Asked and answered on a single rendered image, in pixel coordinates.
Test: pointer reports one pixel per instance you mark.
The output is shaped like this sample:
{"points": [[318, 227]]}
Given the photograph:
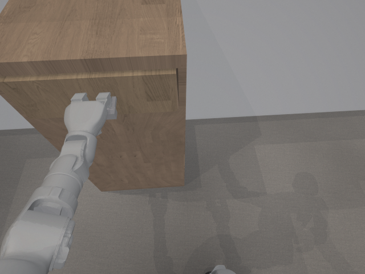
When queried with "left robot hand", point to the left robot hand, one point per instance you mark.
{"points": [[85, 115]]}

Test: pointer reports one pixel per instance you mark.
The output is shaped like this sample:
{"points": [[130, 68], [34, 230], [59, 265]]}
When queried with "robot right shin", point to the robot right shin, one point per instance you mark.
{"points": [[218, 267]]}

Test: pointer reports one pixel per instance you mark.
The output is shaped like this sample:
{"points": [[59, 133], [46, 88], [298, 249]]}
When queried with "drawer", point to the drawer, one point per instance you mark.
{"points": [[137, 91]]}

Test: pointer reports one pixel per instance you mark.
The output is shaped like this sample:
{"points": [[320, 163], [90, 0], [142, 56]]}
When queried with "handle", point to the handle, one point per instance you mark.
{"points": [[112, 113]]}

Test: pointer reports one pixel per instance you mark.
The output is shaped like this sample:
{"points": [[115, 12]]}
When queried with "left robot forearm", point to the left robot forearm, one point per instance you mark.
{"points": [[62, 185]]}

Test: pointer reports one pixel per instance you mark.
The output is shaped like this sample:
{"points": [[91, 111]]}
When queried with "cabinet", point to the cabinet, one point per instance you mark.
{"points": [[134, 151]]}

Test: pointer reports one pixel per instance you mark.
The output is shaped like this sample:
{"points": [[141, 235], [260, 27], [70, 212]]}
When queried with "robot left upper arm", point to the robot left upper arm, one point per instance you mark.
{"points": [[40, 242]]}

